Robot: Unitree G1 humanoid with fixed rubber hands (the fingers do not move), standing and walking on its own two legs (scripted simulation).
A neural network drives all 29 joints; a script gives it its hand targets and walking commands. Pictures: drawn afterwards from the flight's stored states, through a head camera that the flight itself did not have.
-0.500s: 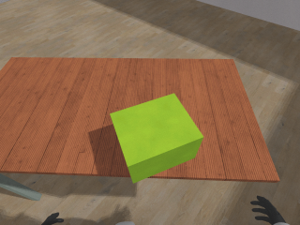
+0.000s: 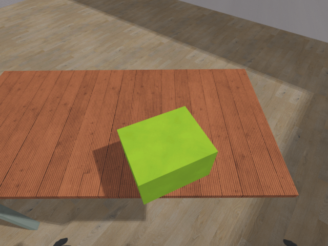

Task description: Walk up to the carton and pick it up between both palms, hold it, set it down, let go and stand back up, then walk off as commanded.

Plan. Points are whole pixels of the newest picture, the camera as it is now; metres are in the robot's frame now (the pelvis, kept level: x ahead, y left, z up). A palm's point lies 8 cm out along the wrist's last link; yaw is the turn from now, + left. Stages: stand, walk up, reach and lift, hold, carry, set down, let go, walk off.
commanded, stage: walk up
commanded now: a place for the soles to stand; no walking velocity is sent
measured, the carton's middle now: (165, 153) +0.37 +0.03 -0.05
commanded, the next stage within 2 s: reach and lift in 0.98 s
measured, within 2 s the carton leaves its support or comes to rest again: neither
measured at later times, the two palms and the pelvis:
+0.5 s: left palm out of the picture +0.07 +0.31 -0.11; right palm out of the picture +0.07 -0.33 -0.10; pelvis -0.02 +0.00 -0.01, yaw -1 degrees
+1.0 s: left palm out of the picture +0.09 +0.31 -0.11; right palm out of the picture +0.08 -0.32 -0.11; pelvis -0.02 +0.00 -0.01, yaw -2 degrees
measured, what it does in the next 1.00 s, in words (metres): stands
